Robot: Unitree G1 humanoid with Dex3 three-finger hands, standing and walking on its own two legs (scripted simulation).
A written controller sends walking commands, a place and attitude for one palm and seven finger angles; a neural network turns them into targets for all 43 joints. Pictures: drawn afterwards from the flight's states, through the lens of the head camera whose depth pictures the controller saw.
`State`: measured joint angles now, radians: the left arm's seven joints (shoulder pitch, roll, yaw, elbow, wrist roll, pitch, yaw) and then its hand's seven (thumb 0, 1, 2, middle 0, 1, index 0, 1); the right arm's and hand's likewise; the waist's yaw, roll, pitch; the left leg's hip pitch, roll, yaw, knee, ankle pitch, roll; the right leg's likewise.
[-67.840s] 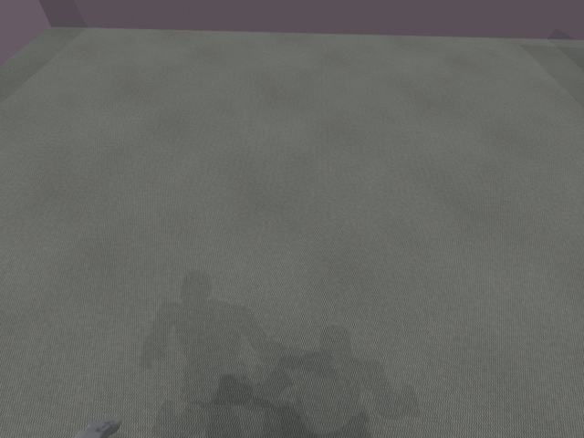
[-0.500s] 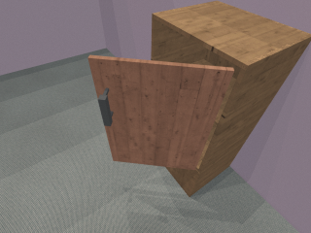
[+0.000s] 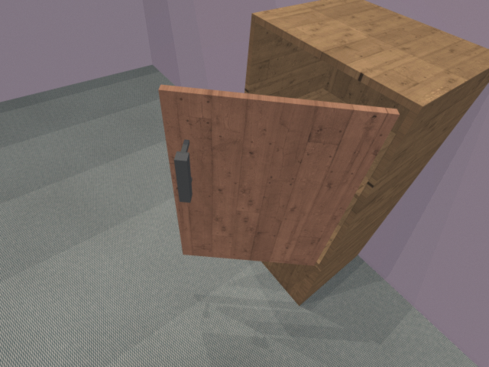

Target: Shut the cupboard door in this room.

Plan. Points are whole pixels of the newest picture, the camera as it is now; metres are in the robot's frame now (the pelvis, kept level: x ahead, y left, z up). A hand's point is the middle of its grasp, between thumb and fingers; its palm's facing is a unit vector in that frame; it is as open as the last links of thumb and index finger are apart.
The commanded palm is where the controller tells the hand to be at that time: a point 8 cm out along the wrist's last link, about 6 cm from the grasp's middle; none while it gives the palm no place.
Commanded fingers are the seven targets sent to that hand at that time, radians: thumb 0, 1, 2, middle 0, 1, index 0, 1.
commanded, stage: come to a stop and stand still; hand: left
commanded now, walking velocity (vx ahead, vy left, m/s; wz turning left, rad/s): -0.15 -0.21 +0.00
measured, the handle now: (185, 171) +0.48 +0.15 +0.02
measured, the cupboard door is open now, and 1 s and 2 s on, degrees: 49 49 49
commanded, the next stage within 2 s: look again from close up in 1.18 s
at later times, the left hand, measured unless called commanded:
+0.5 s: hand out of the picture +0.06 +0.16 -0.17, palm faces -0.02 -0.99 -0.12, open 7.3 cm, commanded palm none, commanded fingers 0.00 0.90 0.90 -0.20 -0.30 -0.20 -0.30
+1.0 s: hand out of the picture -0.11 +0.12 -0.17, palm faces +0.02 -0.99 -0.14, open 7.3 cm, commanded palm none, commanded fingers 0.00 0.90 0.90 -0.20 -0.30 -0.20 -0.30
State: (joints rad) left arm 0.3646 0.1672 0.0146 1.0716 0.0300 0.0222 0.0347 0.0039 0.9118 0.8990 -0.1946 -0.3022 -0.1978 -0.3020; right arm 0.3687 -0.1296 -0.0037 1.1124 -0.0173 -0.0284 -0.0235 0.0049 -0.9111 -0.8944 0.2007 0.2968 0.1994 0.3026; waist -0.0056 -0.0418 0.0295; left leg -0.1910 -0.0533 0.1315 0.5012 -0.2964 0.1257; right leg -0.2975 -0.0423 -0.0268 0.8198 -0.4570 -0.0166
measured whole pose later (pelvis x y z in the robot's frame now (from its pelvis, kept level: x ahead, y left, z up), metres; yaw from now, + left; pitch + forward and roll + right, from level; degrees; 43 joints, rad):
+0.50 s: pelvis -0.03 +0.01 +0.01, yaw -1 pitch -1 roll -4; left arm 0.16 0.15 0.05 0.99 0.02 0.07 0.04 0.00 0.91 0.90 -0.19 -0.30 -0.20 -0.30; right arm 0.35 -0.08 -0.03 1.10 -0.02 -0.01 -0.05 0.00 -0.91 -0.89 0.20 0.30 0.20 0.30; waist -0.06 -0.02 0.04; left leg -0.20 -0.02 0.14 0.39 -0.19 0.13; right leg -0.30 -0.06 0.00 0.77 -0.40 0.04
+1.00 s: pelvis -0.06 -0.03 +0.01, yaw -2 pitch -2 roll +0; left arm 0.40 0.09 -0.01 1.12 0.02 0.00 0.05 0.00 0.92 0.90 -0.19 -0.30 -0.20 -0.30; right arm 0.29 -0.12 -0.02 1.15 0.00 0.01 -0.01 0.00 -0.91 -0.89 0.20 0.30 0.20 0.30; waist 0.00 0.00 0.04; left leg -0.23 -0.02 0.15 0.39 -0.14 0.08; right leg -0.14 -0.04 -0.03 0.43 -0.26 0.02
